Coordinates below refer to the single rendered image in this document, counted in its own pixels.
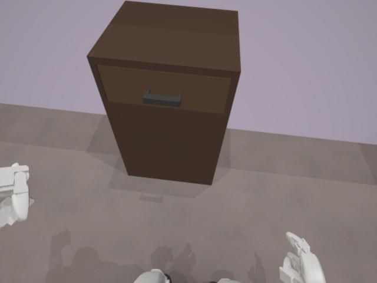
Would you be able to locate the drawer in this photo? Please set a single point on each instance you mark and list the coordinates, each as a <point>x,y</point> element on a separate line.
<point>198,92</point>

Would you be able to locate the left robot thigh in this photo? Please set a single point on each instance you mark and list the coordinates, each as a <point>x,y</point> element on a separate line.
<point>152,277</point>

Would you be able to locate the robot left shin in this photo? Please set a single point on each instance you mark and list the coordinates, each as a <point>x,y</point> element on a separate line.
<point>158,270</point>

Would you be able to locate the cabinet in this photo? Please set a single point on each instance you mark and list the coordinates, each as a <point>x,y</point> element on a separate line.
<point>160,142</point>

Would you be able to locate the left robot hand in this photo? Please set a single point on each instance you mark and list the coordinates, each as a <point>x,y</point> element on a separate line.
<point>14,187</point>

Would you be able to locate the right robot hand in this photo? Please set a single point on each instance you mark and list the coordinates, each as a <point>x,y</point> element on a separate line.
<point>307,265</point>

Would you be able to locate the handle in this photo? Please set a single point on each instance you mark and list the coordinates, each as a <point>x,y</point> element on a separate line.
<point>161,100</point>

